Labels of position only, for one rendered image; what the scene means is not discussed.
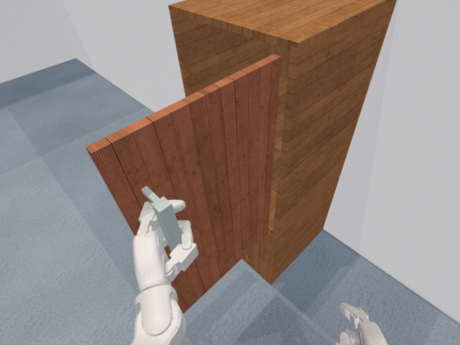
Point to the cupboard door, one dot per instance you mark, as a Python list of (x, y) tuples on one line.
[(213, 149)]

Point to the handle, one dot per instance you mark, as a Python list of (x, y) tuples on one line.
[(166, 216)]

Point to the left robot forearm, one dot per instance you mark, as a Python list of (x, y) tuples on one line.
[(160, 320)]

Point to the robot right hand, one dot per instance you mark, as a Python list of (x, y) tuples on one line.
[(368, 332)]

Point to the robot left hand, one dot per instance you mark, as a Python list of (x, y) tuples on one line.
[(149, 253)]

